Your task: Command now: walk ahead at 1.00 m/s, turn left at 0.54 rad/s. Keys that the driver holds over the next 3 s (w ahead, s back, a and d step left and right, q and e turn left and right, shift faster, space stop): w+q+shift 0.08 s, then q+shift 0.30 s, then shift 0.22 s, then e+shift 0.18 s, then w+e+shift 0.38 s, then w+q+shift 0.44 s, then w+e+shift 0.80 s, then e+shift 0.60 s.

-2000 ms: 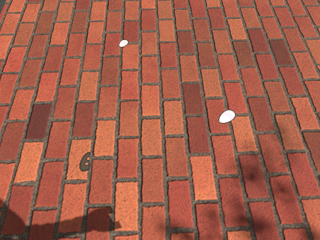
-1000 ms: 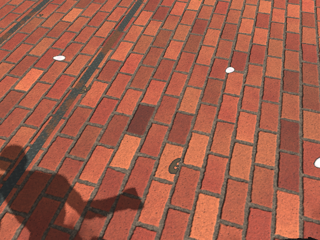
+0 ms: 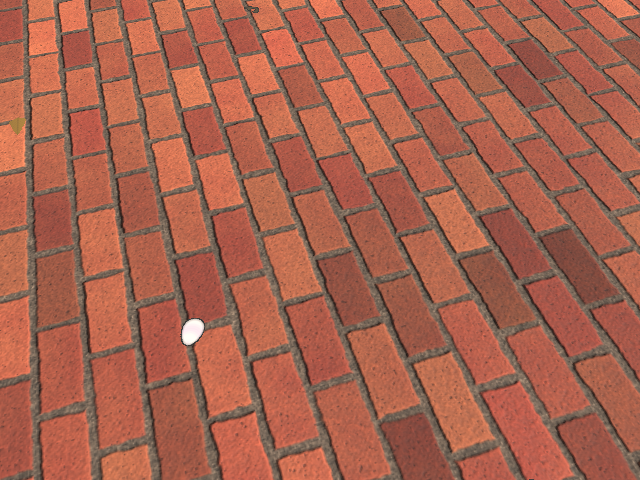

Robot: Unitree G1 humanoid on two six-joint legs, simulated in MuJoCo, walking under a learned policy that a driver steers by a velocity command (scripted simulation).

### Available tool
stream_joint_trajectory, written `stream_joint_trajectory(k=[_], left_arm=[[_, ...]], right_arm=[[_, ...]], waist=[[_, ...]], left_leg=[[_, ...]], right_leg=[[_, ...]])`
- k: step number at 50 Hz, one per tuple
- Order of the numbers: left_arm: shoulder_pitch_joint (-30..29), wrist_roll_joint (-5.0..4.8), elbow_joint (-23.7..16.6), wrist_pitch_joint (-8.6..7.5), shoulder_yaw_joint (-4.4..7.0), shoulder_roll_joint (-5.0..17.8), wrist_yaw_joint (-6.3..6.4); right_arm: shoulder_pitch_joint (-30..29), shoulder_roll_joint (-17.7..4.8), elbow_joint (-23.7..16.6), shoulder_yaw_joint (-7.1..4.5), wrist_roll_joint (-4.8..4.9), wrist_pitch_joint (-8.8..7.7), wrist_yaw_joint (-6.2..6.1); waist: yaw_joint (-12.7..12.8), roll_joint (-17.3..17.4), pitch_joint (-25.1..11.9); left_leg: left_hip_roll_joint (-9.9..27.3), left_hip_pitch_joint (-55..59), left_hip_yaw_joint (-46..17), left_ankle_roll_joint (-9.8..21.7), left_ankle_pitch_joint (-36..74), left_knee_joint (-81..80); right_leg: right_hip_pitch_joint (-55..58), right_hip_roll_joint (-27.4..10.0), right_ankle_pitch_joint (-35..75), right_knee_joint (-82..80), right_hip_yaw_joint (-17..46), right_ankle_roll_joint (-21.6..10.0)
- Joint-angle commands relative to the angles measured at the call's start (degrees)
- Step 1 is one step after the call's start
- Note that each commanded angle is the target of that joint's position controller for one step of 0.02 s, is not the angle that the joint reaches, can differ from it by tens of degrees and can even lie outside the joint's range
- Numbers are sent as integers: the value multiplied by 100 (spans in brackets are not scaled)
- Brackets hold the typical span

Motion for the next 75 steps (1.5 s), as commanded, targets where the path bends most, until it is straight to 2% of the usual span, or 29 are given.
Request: stream_joint_trajectory(k=[1,3,6,10,14,17,18,19,20,21,23,26,30,33,36,37,39,40,41,45,52,58,60,61,62,63,65,68,75], left_arm=[[-355,-129,-1071,-318,-127,301,-76],[-1139,-34,-1259,-420,-181,478,-123],[-1299,192,-1547,-121,-300,263,-180],[-2070,56,-2021,-38,-465,51,-203],[-2459,-109,-2158,-2,-499,17,-144],[-1657,-108,-1966,-103,-354,451,44],[-789,-66,-1726,-189,-274,659,94],[-241,10,-1642,-212,-207,963,123],[-34,38,-1813,-125,-217,800,13],[-533,-118,-1853,-91,-80,770,14],[-1358,-127,-1989,-21,-291,-99,70],[-934,-127,-1523,18,-209,106,58],[-1081,-57,-1410,30,-115,266,-58],[-1092,-71,-1260,112,-165,128,-151],[-1018,-139,-1245,356,17,560,-227],[-800,-154,-1235,423,58,564,-233],[-603,-272,-1534,469,-36,-55,-178],[-808,-112,-1507,556,118,476,-150],[-686,-130,-1473,613,243,613,-196],[-395,-75,-1270,675,334,465,-408],[-1311,-97,-1798,709,252,186,-682],[-1705,-154,-2043,678,208,326,-719],[-542,-78,-1544,508,178,183,-606],[966,-55,-959,381,293,457,-493],[1290,-71,-1038,301,401,1334,-342],[886,-122,-1377,255,393,1382,-233],[548,18,-1343,211,281,996,-123],[-233,-122,-1411,-3,62,517,-143],[105,-142,-840,-230,-56,118,-128]], right_arm=[[2079,-1506,390,-651,-38,166,-32],[1719,-785,461,-513,-19,134,-42],[1644,-757,606,-423,49,-25,-135],[1728,-1055,600,-515,110,-107,-93],[2259,-988,672,-603,142,133,-147],[1781,-1133,406,-705,88,169,-255],[1536,-1052,263,-688,137,131,-250],[1862,-389,57,-546,220,146,-279],[2866,-442,6,-519,314,205,-394],[3009,-754,64,-537,166,281,-403],[1924,-812,4,-558,-69,434,-272],[1533,-466,-163,-486,-73,632,-71],[1437,-298,-253,-364,-66,700,-58],[1099,-108,-259,-179,-35,747,-83],[1031,-321,-256,-172,-84,701,-194],[1039,-521,-299,-202,-111,644,-238],[698,-1544,-503,-446,-119,611,-355],[801,-1302,-494,-444,-152,578,-377],[509,-987,-515,-332,-155,513,-384],[122,-646,-591,-297,-30,240,-387],[762,-934,-314,-510,-102,-21,-357],[662,-1233,-255,-648,-193,45,-262],[695,-1075,-133,-581,-140,125,-176],[593,-643,-148,-416,-244,122,-137],[252,72,-685,-205,-179,38,-60],[-416,-400,-899,-294,-203,-8,-85],[-243,-512,-668,-310,15,-104,-19],[645,-575,-105,-382,-29,94,160],[-214,-228,-163,-231,42,220,282]], waist=[[-768,997,-2070],[-445,-504,-644],[123,-459,233],[56,-41,214],[-481,498,-450],[5,581,-802],[440,445,-1170],[311,-624,-1936],[-93,-851,-2926],[-95,-1039,-3340],[-168,-335,-1913],[-233,-539,-1028],[-453,-760,-1255],[-378,-1049,-1176],[-425,-955,-692],[-407,-653,-527],[-253,1851,-394],[-452,1286,-315],[-148,1212,-211],[129,878,-144],[-195,784,-148],[-214,785,147],[359,5,61],[1063,-1251,-396],[1049,-3207,-468],[1145,-2087,-425],[736,-525,-345],[46,-453,-67],[-25,-206,508]], left_leg=[[2062,5626,-5589,1823,-2132,-1497],[1772,3623,-4488,1312,-2167,-1989],[1079,1736,-3325,1031,413,-2050],[319,734,-2138,547,3902,-1704],[-122,1248,-2255,-385,3691,-860],[-208,1537,-2790,-724,3064,640],[-338,1313,-2599,-809,2057,1908],[-727,440,-1790,-856,-2980,3730],[-626,-27,-1481,-858,-4191,4857],[-324,-326,-1405,-894,-3241,5672],[11,-545,-1174,-1056,-2296,5011],[55,-48,-1172,-1115,-2210,4030],[53,513,-1010,-1020,-1858,2841],[191,1564,-821,-931,-1389,1281],[33,2245,-525,-793,-1096,-171],[276,2501,-806,-658,-1157,-671],[2763,1835,-3095,184,-1878,-2153],[2701,1365,-2996,414,-2938,-2350],[2432,1340,-2876,296,-3654,-2524],[1977,2165,-1722,-96,-3169,-2724],[2472,2565,-714,-241,-2997,-2690],[2545,2100,155,-414,-3255,-2445],[2163,1161,692,-349,-2482,-1076],[1600,375,1114,-360,-1065,1281],[770,-1927,761,-619,-2839,3515],[532,-2890,-472,-572,-2535,4426],[843,-2854,-1182,-397,-1215,4485],[885,-1889,-1319,-568,-248,4112],[548,-1663,-106,-306,846,2297]], right_leg=[[-5381,-33,-228,5364,857,325],[-5127,-709,503,4137,911,167],[-4525,-968,214,3164,671,455],[-3494,-636,1179,722,-14,693],[-2491,6,2536,-813,-101,550],[-1395,-65,2911,-1839,463,427],[-527,-671,3754,-2073,855,257],[768,-2430,6682,-1271,1942,-94],[1480,-3875,9037,-471,3116,-706],[1249,-3857,7487,-904,3757,-1393],[-445,-2613,4797,-1718,2460,-1096],[-1686,-2017,5324,-2057,1322,-839],[-2130,-2001,5192,-2192,901,-867],[-2769,-1657,3754,-2464,807,-692],[-3340,-1407,1614,-2265,1242,-444],[-3689,-1310,858,-2170,1420,-194],[-4330,26,-1126,-37,107,321],[-4143,-381,-1039,1110,454,311],[-4282,-411,-684,1595,470,275],[-4939,-692,268,2516,199,449],[-4842,-1161,592,1261,134,446],[-3510,-1080,-239,-101,-764,-173],[-1713,-574,-19,-888,-888,-371],[-217,-423,-541,-1213,-456,-392],[605,-2089,-2464,-2533,2668,-746],[441,-2627,-2213,-3270,3997,-879],[97,-2606,-1302,-2779,2725,-551],[-1002,-2122,-309,-3283,1194,193],[-736,-1475,3683,-3770,-1125,497]])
